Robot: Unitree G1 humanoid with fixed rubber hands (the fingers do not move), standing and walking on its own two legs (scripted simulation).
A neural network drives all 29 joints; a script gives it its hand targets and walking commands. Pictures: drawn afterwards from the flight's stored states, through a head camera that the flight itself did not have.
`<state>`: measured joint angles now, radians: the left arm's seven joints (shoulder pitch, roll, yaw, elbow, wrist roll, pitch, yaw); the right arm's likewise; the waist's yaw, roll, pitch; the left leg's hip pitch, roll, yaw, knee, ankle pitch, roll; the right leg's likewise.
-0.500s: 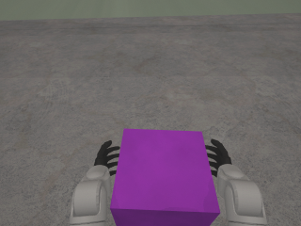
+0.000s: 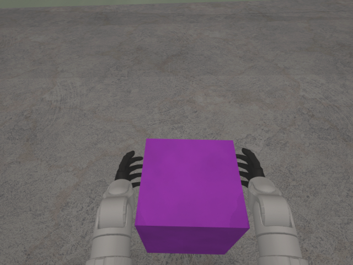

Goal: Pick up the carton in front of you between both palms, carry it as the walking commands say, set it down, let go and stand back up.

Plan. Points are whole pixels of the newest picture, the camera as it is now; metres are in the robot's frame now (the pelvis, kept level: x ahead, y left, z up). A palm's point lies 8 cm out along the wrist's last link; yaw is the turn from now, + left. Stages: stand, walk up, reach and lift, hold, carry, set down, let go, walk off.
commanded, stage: carry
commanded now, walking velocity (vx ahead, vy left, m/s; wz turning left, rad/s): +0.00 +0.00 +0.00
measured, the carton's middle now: (187, 199) +0.29 +0.00 -0.05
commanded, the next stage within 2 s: hold in 1.18 s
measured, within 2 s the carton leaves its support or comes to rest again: neither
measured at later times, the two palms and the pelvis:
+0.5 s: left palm (117, 186) +0.28 +0.16 +0.04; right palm (250, 183) +0.29 -0.14 +0.04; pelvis +0.00 +0.01 +0.00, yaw +0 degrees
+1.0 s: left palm (112, 189) +0.28 +0.17 +0.04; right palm (245, 186) +0.28 -0.12 +0.04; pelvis -0.01 +0.02 +0.00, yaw +0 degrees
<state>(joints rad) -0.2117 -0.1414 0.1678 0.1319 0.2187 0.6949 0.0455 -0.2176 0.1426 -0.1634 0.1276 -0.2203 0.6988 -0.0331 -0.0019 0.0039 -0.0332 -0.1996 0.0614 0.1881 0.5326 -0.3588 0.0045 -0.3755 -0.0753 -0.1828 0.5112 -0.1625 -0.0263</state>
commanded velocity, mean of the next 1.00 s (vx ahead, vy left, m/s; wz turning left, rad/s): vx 0.00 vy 0.00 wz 0.00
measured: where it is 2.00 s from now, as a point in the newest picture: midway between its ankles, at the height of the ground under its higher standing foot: outside the picture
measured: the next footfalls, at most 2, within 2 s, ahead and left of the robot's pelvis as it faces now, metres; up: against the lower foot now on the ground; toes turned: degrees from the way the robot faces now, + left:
none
